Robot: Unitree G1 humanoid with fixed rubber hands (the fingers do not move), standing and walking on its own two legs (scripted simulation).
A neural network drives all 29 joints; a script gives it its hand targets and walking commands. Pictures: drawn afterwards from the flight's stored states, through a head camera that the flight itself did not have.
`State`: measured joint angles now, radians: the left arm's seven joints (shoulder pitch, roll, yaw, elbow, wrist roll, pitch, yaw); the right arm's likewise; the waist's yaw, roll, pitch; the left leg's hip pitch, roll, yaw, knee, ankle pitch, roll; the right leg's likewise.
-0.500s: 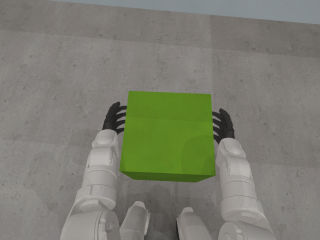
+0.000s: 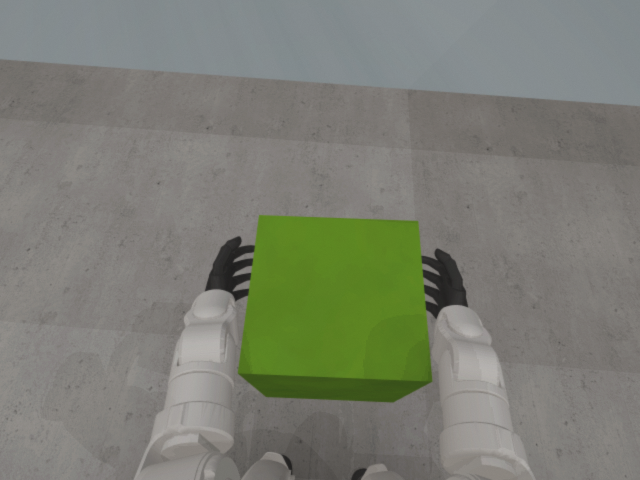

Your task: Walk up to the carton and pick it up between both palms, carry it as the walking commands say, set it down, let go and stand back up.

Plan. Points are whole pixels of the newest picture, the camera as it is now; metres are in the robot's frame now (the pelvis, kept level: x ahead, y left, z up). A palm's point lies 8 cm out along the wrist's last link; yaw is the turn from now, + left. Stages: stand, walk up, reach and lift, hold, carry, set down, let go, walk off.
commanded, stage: reach and lift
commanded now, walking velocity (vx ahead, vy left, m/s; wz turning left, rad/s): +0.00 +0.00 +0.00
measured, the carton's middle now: (333, 319) +0.34 +0.00 -0.10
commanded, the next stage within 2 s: hold in 1.76 s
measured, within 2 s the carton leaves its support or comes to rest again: neither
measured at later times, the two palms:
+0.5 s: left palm (210, 287) +0.32 +0.15 +0.04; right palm (475, 298) +0.32 -0.15 +0.05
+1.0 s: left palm (200, 288) +0.30 +0.15 +0.08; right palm (496, 297) +0.31 -0.15 +0.09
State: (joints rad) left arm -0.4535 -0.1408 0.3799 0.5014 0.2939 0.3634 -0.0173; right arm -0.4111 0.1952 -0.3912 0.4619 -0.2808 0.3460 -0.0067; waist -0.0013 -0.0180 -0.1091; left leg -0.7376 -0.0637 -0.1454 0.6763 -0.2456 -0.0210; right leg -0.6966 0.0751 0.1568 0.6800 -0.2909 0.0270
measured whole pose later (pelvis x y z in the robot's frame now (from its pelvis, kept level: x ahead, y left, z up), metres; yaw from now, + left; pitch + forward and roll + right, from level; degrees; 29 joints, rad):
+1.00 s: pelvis +0.01 +0.00 +0.03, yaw +0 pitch -7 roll +0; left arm -0.30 -0.16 0.28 0.27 0.31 0.74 -0.01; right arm -0.32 0.17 -0.26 0.29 -0.28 0.74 0.01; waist -0.01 -0.02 0.00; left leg -0.05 -0.04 -0.14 0.35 -0.17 -0.01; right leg -0.02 0.04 0.15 0.36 -0.21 0.01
